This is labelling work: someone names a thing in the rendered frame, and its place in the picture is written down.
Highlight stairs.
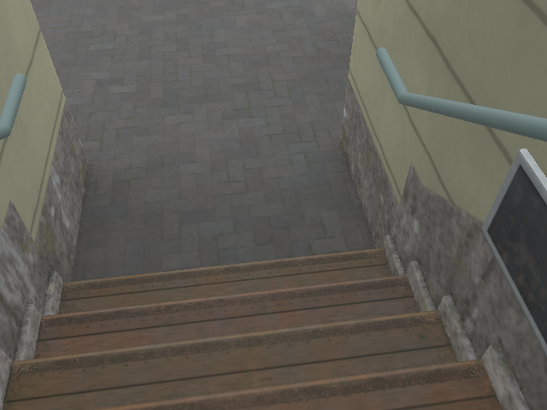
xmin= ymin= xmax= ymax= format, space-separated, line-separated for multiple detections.
xmin=3 ymin=248 xmax=502 ymax=410

